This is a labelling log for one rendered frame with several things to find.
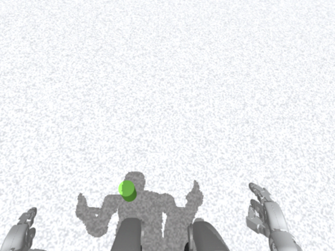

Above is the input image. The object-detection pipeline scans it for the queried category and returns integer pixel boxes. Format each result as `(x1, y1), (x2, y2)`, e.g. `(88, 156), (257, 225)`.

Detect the left robot hand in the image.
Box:
(0, 207), (46, 251)

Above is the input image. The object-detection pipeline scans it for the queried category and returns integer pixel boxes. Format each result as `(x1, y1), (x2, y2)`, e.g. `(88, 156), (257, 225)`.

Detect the can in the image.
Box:
(118, 180), (137, 202)

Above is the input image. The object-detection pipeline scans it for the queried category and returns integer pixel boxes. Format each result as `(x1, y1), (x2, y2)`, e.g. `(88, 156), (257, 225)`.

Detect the right robot hand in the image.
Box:
(246, 182), (289, 238)

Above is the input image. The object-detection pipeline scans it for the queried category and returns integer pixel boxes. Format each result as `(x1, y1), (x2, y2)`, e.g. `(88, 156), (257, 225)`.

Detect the right robot arm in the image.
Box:
(269, 231), (303, 251)

